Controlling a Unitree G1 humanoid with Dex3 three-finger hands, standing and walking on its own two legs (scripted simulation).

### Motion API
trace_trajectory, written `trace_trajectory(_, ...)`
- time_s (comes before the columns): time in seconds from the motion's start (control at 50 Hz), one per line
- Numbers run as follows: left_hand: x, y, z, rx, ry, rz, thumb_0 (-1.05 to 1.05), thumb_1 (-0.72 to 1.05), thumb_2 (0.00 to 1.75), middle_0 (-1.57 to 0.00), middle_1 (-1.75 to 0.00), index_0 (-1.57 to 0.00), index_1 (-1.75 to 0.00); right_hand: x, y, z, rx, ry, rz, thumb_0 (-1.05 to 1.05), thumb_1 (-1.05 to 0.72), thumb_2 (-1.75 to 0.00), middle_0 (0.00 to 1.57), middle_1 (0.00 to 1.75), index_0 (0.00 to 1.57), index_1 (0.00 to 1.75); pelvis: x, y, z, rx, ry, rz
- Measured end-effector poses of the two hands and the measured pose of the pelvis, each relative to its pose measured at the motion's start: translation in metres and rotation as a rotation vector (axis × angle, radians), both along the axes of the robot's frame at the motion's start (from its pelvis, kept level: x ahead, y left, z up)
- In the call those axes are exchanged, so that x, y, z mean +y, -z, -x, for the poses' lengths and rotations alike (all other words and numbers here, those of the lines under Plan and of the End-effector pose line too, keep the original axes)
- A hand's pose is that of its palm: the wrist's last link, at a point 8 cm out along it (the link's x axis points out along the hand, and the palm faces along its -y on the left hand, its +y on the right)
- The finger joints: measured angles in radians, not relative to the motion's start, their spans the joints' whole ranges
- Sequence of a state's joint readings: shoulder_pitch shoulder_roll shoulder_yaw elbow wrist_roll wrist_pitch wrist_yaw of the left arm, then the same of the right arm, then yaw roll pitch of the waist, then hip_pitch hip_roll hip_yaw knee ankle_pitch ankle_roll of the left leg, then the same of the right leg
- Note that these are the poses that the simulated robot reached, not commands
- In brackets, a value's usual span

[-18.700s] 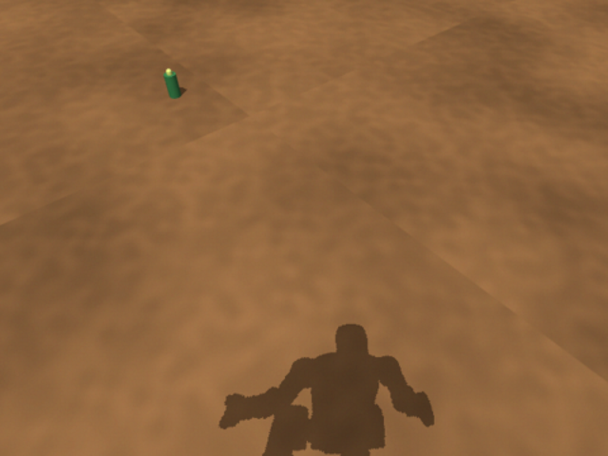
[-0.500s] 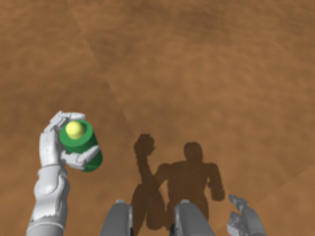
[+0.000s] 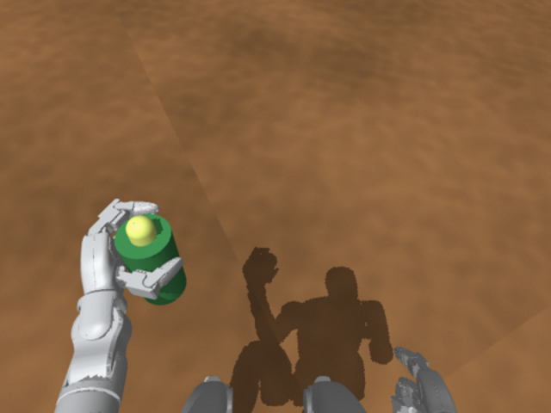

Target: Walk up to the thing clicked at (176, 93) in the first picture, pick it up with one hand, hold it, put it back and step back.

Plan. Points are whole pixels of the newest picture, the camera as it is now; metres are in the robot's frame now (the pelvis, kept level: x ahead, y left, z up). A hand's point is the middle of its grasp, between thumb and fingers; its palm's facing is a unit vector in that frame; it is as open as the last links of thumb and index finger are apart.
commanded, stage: lift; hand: left
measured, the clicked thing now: (152, 256) +0.33 +0.18 +0.01
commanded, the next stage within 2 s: hold in 0.38 s
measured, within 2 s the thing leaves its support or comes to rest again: neither
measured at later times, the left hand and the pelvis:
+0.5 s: hand (146, 236) +0.34 +0.18 +0.05, palm faces +0.18 -0.98 +0.00, open 10.4 cm; pelvis +0.01 +0.00 +0.02, yaw +0 degrees
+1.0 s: hand (143, 232) +0.34 +0.17 +0.07, palm faces +0.18 -0.98 -0.01, open 10.4 cm; pelvis +0.01 +0.00 +0.03, yaw +0 degrees
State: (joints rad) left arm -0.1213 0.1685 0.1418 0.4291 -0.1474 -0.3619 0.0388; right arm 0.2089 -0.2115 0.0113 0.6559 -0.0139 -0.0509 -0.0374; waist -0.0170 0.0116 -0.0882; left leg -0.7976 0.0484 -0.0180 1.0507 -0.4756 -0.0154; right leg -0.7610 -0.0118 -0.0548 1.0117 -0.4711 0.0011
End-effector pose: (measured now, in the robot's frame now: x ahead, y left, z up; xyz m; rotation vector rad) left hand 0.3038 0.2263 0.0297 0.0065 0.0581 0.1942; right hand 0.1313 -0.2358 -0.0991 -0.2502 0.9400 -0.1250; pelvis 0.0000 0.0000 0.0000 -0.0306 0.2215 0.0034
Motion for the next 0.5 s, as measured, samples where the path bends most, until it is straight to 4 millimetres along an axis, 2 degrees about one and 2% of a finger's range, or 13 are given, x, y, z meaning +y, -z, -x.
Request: trace_trajectory(0.5, -0.002, -0.023, -0.01, -0.012, 0.01, 0.006, 0.02, -0.44, 1.13, -0.72, -1.05, -0.68, -1.04, -0.004, -0.018, -0.003, 0.029, 0.021, 0.003, 0.01, -0.9, -0.9, 0.21, 0.3, 0.2, 0.3, 0.0, -0.02, -0.014, -0.049, 0.003, -0.003)
